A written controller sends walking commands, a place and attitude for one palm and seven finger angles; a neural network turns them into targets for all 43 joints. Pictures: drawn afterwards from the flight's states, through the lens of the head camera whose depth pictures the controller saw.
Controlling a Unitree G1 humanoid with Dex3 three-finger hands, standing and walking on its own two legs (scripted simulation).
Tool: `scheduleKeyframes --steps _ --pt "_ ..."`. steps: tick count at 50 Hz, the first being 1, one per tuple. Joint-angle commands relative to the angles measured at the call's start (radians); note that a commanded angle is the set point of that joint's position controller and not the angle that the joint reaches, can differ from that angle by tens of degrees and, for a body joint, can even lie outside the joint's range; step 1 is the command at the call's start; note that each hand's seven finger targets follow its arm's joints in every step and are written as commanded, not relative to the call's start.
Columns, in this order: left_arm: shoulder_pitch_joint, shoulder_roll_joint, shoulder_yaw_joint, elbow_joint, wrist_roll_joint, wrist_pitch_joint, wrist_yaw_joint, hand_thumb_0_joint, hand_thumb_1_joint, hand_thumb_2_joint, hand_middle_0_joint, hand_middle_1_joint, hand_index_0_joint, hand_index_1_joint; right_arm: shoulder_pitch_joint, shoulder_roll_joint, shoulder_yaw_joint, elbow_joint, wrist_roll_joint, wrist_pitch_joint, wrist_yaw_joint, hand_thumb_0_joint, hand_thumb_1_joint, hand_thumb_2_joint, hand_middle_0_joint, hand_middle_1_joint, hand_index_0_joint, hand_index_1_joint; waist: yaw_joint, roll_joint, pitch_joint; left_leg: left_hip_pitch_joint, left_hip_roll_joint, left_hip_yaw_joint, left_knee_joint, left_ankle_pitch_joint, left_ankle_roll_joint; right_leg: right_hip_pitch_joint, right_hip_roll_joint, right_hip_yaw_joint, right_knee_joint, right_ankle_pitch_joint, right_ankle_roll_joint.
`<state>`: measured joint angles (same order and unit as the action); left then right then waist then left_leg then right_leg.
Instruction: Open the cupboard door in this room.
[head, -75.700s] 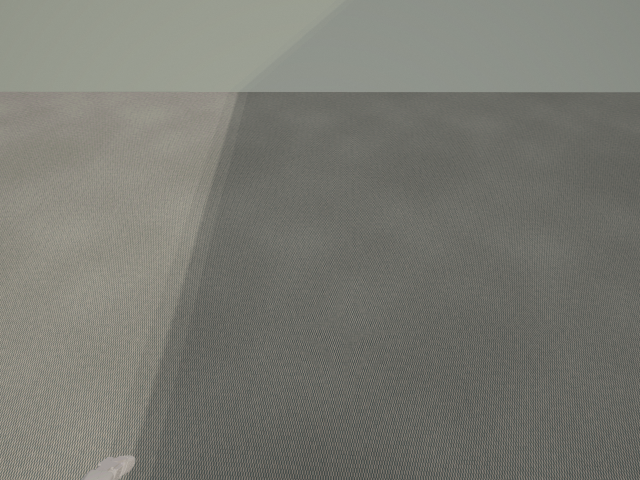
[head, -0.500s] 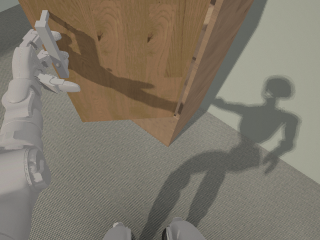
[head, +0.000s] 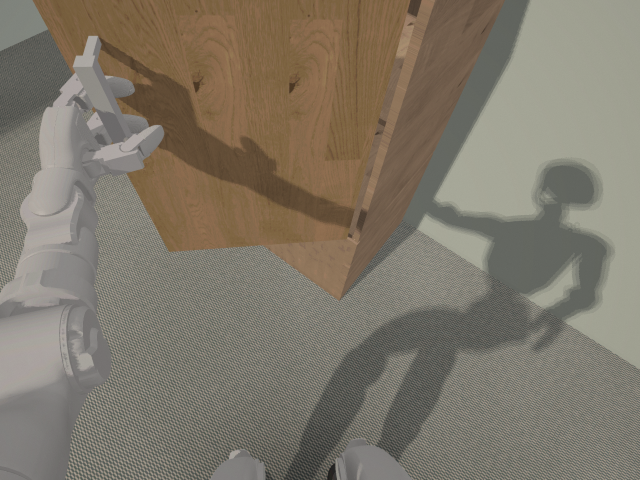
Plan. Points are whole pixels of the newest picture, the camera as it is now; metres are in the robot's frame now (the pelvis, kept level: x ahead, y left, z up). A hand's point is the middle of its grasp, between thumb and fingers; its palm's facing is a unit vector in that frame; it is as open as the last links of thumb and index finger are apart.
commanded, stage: close the thumb around the handle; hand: left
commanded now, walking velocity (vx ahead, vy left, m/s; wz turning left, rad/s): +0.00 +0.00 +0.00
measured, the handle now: (114, 105) +0.57 +0.21 +0.11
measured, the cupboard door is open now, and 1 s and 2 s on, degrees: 44 70 86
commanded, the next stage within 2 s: pull the door open along its arc in 0.24 s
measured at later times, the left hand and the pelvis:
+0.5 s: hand (128, 142) +0.50 +0.19 +0.10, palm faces +0.03 -1.00 -0.01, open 5.7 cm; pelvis +0.00 -0.01 +0.00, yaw +0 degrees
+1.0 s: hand (169, 243) +0.36 +0.13 +0.11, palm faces +0.17 -0.98 +0.10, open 6.2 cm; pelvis +0.02 -0.01 +0.02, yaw -1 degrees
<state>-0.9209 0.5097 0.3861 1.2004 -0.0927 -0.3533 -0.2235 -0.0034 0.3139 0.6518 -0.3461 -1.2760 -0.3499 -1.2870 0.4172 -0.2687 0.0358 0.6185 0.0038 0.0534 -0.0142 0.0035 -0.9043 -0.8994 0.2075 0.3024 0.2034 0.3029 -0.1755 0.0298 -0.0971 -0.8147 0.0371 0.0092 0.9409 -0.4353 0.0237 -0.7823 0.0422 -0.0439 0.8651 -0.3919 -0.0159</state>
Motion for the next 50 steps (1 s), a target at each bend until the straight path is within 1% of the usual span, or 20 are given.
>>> scheduleKeyframes --steps 1,2,7,8,12,15,17,20,26,28,31,33,35,39,40,41,42,45,49,50 --pt "-0.462 0.258 0.016 -0.203 -0.011 -0.074 -0.006 0.000 0.844 0.876 -0.396 -1.344 -0.396 -1.344 0.152 -0.180 -0.064 -0.046 0.001 -0.021 -0.015 0.000 -0.900 -0.900 0.200 0.300 0.200 0.300 -0.012 0.078 -0.404 0.282 -0.021 -0.049 -0.096 0.328 0.012 0.156 0.010 0.028 -0.095 0.301 0.002" --pt "-0.474 0.289 0.036 -0.215 -0.010 -0.077 -0.007 0.000 0.900 0.900 -0.400 -1.350 -0.400 -1.350 0.154 -0.183 -0.065 -0.043 0.000 -0.021 -0.017 0.000 -0.900 -0.900 0.200 0.300 0.200 0.300 -0.009 0.078 -0.411 0.280 -0.019 -0.051 -0.095 0.326 0.012 0.162 0.009 0.029 -0.094 0.300 0.003" --pt "-0.468 0.249 0.004 -0.233 -0.019 -0.082 -0.019 0.000 0.900 0.900 -0.400 -1.350 -0.400 -1.350 0.150 -0.177 -0.064 -0.044 0.001 -0.023 -0.016 0.000 -0.900 -0.900 0.200 0.300 0.200 0.300 -0.005 0.126 -0.444 0.316 -0.021 -0.049 -0.089 0.354 0.008 0.157 0.010 0.028 -0.091 0.318 0.001" --pt "-0.468 0.272 0.021 -0.232 -0.019 -0.080 -0.018 0.000 0.900 0.900 -0.400 -1.350 -0.400 -1.350 0.156 -0.183 -0.066 -0.041 0.001 -0.022 -0.017 0.000 -0.900 -0.900 0.200 0.300 0.200 0.300 -0.005 0.094 -0.443 0.311 -0.018 -0.056 -0.091 0.353 0.010 0.158 0.012 0.025 -0.090 0.315 0.000" --pt "-0.480 0.232 -0.010 -0.248 -0.019 -0.079 -0.018 0.000 0.900 0.900 -0.400 -1.350 -0.400 -1.350 0.155 -0.179 -0.069 -0.037 0.001 -0.023 -0.016 0.000 -0.900 -0.900 0.200 0.300 0.200 0.300 -0.011 0.123 -0.443 0.334 -0.019 -0.054 -0.089 0.374 0.009 0.145 0.012 0.023 -0.092 0.327 0.001" --pt "-0.482 0.243 0.002 -0.233 -0.019 -0.076 -0.011 0.000 0.900 0.900 -0.400 -1.350 -0.400 -1.350 0.165 -0.181 -0.069 -0.028 -0.001 -0.020 -0.018 0.000 -0.900 -0.900 0.200 0.300 0.200 0.300 -0.019 0.093 -0.420 0.320 -0.020 -0.055 -0.086 0.381 0.013 0.147 0.013 0.022 -0.095 0.336 0.001" --pt "-0.471 0.278 0.026 -0.237 -0.016 -0.075 -0.012 0.000 0.900 0.900 -0.400 -1.350 -0.400 -1.350 0.162 -0.183 -0.070 -0.030 0.001 -0.020 -0.019 0.000 -0.900 -0.900 0.200 0.300 0.200 0.300 -0.009 0.086 -0.445 0.303 -0.022 -0.050 -0.086 0.367 0.014 0.177 0.011 0.032 -0.096 0.344 0.004" --pt "-0.422 0.263 0.018 -0.239 -0.017 -0.075 -0.019 0.000 0.900 0.900 -0.400 -1.350 -0.400 -1.350 0.157 -0.178 -0.067 -0.042 0.002 -0.018 -0.020 0.000 -0.900 -0.900 0.200 0.300 0.200 0.300 0.007 0.107 -0.439 0.301 -0.026 -0.045 -0.092 0.381 0.014 0.193 0.010 0.030 -0.093 0.359 -0.001" --pt "-0.256 0.239 0.034 -0.321 -0.050 -0.078 -0.040 0.000 0.900 0.900 -0.400 -1.350 -0.400 -1.350 0.128 -0.169 -0.073 -0.075 0.008 -0.011 -0.012 0.000 -0.900 -0.900 0.200 0.300 0.200 0.300 0.058 0.100 -0.492 0.332 -0.026 -0.026 -0.102 0.455 0.011 0.274 0.012 0.027 -0.087 0.450 -0.002" --pt "-0.178 0.213 0.028 -0.351 -0.064 -0.069 -0.042 0.000 0.900 0.900 -0.400 -1.350 -0.400 -1.350 0.113 -0.167 -0.075 -0.094 0.012 -0.008 -0.010 0.000 -0.900 -0.900 0.200 0.300 0.200 0.300 0.067 0.051 -0.466 0.313 -0.026 -0.017 -0.113 0.444 0.014 0.296 0.013 0.026 -0.096 0.457 0.001" --pt "-0.045 0.186 0.033 -0.432 -0.090 -0.061 -0.043 0.000 0.900 0.900 -0.400 -1.350 -0.400 -1.350 0.085 -0.160 -0.079 -0.122 0.021 -0.009 -0.005 0.000 -0.900 -0.900 0.200 0.300 0.200 0.300 0.098 0.043 -0.462 0.318 -0.029 -0.007 -0.130 0.483 0.014 0.351 0.011 0.025 -0.098 0.509 -0.002" --pt "0.067 0.133 0.008 -0.478 -0.110 -0.039 -0.043 0.000 0.900 0.900 -0.400 -1.350 -0.400 -1.350 0.062 -0.152 -0.080 -0.144 0.029 -0.008 -0.002 0.000 -0.900 -0.900 0.200 0.300 0.200 0.300 0.111 -0.002 -0.418 0.294 -0.030 0.004 -0.148 0.465 0.016 0.379 0.008 0.024 -0.111 0.518 0.000" --pt "0.173 0.097 -0.004 -0.580 -0.130 -0.032 -0.041 0.000 0.900 0.900 -0.400 -1.350 -0.400 -1.350 0.035 -0.145 -0.082 -0.169 0.035 -0.016 0.003 0.000 -0.900 -0.900 0.200 0.300 0.200 0.300 0.133 0.024 -0.416 0.319 -0.032 0.009 -0.157 0.501 0.017 0.404 0.006 0.022 -0.112 0.540 -0.005" --pt "0.416 0.017 -0.037 -0.760 -0.158 0.000 -0.024 0.000 0.900 0.900 -0.400 -1.350 -0.400 -1.350 -0.022 -0.130 -0.080 -0.209 0.044 -0.032 0.014 0.000 -0.900 -0.900 0.200 0.300 0.200 0.300 0.165 0.001 -0.359 0.338 -0.027 0.014 -0.186 0.527 0.011 0.420 0.000 0.011 -0.121 0.552 -0.002" --pt "0.442 -0.012 0.049 -0.846 -0.203 0.013 0.076 0.000 0.900 0.900 -0.400 -1.350 -0.400 -1.350 -0.060 -0.103 -0.080 -0.218 0.040 -0.045 0.017 0.000 -0.900 -0.900 0.200 0.300 0.200 0.300 0.231 0.007 -0.355 0.325 -0.033 0.018 -0.191 0.539 0.004 0.435 0.000 -0.002 -0.127 0.542 -0.004" --pt "0.525 -0.082 0.033 -0.881 -0.203 0.038 0.160 0.000 0.900 0.900 -0.400 -1.350 -0.400 -1.350 -0.085 -0.090 -0.074 -0.227 0.038 -0.057 0.026 0.000 -0.900 -0.900 0.200 0.300 0.200 0.300 0.237 -0.003 -0.327 0.321 -0.034 0.020 -0.211 0.516 -0.007 0.433 0.001 -0.012 -0.129 0.513 -0.002" --pt "0.570 -0.131 0.001 -0.931 -0.194 0.049 0.208 0.000 0.900 0.900 -0.400 -1.350 -0.400 -1.350 -0.098 -0.091 -0.074 -0.227 0.038 -0.065 0.031 0.000 -0.900 -0.900 0.200 0.300 0.200 0.300 0.221 0.001 -0.302 0.331 -0.031 0.021 -0.217 0.499 -0.014 0.417 0.000 -0.017 -0.133 0.495 -0.001" --pt "0.680 -0.149 -0.005 -1.036 -0.142 0.063 0.330 0.000 0.900 0.900 -0.400 -1.350 -0.400 -1.350 -0.124 -0.089 -0.075 -0.225 0.021 -0.070 0.038 0.000 -0.900 -0.900 0.200 0.300 0.200 0.300 0.222 -0.088 -0.266 0.314 -0.037 0.020 -0.225 0.449 -0.013 0.451 -0.005 -0.016 -0.138 0.482 -0.001" --pt "0.724 -0.261 -0.105 -1.167 -0.054 0.079 0.474 0.000 0.900 0.900 -0.400 -1.350 -0.400 -1.350 -0.186 -0.058 -0.067 -0.234 -0.003 -0.062 0.038 0.000 -0.900 -0.900 0.200 0.300 0.200 0.300 0.220 -0.059 -0.251 0.337 -0.039 0.024 -0.234 0.410 -0.018 0.455 -0.022 -0.005 -0.140 0.447 -0.003" --pt "0.744 -0.266 -0.117 -1.184 -0.032 0.085 0.508 0.000 0.900 0.900 -0.400 -1.350 -0.400 -1.350 -0.194 -0.058 -0.067 -0.233 -0.010 -0.055 0.036 0.000 -0.900 -0.900 0.200 0.300 0.200 0.300 0.220 -0.060 -0.243 0.339 -0.039 0.019 -0.234 0.385 -0.016 0.452 -0.022 -0.003 -0.149 0.416 -0.005"
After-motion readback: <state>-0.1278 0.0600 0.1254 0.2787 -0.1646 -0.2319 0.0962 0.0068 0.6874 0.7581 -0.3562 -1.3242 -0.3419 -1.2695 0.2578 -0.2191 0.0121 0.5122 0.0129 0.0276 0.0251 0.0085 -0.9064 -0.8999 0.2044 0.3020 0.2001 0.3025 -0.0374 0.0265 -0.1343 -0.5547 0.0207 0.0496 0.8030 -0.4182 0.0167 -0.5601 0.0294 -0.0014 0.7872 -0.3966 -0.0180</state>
